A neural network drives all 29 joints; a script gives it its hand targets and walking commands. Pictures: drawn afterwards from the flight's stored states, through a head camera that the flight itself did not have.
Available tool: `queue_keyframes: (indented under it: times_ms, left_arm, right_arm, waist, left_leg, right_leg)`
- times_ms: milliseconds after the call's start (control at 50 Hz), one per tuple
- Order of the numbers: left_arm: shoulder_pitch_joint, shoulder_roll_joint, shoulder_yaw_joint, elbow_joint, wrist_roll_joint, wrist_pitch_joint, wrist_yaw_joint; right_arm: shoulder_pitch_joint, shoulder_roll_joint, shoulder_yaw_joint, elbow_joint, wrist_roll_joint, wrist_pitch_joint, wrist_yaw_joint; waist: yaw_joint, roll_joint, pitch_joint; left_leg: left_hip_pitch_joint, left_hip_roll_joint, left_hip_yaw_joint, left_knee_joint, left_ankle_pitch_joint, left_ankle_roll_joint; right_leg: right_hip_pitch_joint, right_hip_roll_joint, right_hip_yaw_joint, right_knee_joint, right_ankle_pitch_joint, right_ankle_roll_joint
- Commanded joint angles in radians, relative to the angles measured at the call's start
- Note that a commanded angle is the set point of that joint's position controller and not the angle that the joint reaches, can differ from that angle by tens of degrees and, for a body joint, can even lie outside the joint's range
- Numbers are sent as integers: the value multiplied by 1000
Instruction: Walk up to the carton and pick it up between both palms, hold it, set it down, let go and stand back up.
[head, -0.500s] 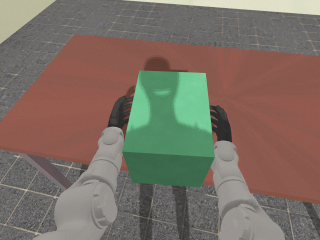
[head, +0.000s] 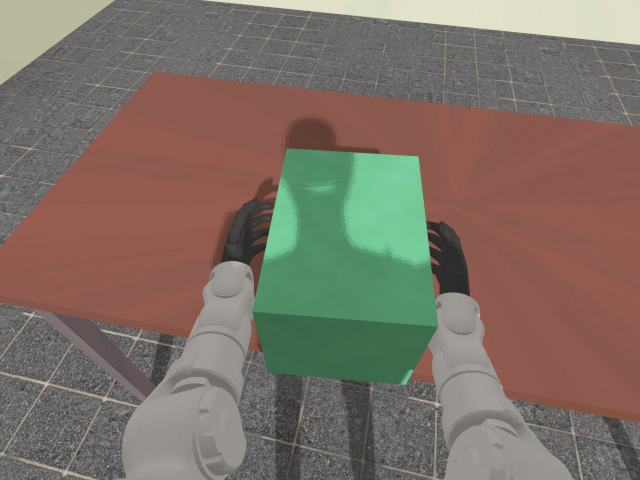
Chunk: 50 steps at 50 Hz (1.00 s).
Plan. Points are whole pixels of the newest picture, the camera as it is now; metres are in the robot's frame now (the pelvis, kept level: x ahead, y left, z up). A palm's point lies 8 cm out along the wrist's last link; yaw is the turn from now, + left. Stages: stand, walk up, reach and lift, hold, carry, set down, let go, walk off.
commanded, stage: reach and lift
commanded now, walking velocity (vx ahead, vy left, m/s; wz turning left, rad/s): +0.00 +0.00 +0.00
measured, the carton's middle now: (344, 263) +0.41 -0.02 +0.02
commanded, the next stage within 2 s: none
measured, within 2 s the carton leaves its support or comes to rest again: leaves its support in 1.06 s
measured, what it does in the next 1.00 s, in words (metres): stands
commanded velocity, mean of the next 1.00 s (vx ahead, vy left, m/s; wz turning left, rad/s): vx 0.00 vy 0.00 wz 0.00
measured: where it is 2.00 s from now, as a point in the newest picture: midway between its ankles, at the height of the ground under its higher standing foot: outside the picture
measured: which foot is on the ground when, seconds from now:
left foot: down 0.00-1.00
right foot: down 0.00-1.00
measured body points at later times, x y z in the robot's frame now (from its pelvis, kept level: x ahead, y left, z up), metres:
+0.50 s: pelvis +0.00 -0.01 +0.00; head +0.05 +0.02 +0.45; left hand +0.42 +0.13 +0.04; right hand +0.38 -0.16 +0.03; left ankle -0.03 +0.09 -0.75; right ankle +0.00 -0.11 -0.75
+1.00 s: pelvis +0.00 -0.01 +0.00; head +0.05 +0.01 +0.45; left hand +0.42 +0.13 +0.04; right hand +0.39 -0.15 +0.04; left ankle -0.03 +0.09 -0.75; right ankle +0.00 -0.11 -0.75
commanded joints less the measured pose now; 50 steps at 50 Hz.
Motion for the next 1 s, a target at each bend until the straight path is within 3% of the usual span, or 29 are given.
queue_keyframes:
  times_ms: [0, 520, 980]
  left_arm:
    - [-534, -480, -231, -62, 46, -31, -111]
    - [-546, -507, -252, -35, 55, -24, -106]
    - [-685, -543, -328, -5, -11, -158, -94]
  right_arm:
    - [-669, 435, 328, -48, -68, -88, 137]
    - [-721, 426, 351, -49, -65, -132, 122]
    - [-836, 455, 436, 6, -43, -242, 99]
  waist:
    - [3, 55, -565]
    - [2, 42, -593]
    - [-1, 37, -761]
  left_leg:
    - [77, 25, 56, -22, 486, -110]
    - [28, 21, 51, -55, 436, -97]
    - [-9, 18, 46, -23, 472, -104]
  right_leg:
    - [458, -13, -22, 84, 442, 19]
    - [492, -20, -21, 79, 467, 17]
    - [525, -26, -12, 124, 620, 17]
